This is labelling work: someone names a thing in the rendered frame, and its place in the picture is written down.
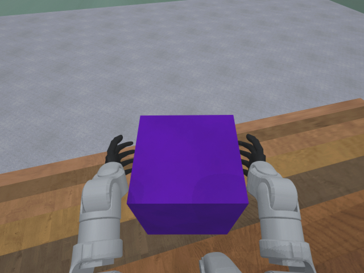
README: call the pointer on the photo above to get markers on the carton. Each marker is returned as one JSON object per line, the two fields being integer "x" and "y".
{"x": 187, "y": 175}

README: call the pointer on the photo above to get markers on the robot left forearm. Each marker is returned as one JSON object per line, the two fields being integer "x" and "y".
{"x": 99, "y": 223}

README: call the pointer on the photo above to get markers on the robot right thigh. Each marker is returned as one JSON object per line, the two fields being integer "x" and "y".
{"x": 217, "y": 262}

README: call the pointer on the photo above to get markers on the robot right forearm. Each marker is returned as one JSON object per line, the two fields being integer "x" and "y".
{"x": 280, "y": 220}

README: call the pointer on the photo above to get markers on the robot right hand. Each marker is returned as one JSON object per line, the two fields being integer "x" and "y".
{"x": 256, "y": 152}

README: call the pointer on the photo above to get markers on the robot left hand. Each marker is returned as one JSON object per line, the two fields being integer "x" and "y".
{"x": 113, "y": 153}

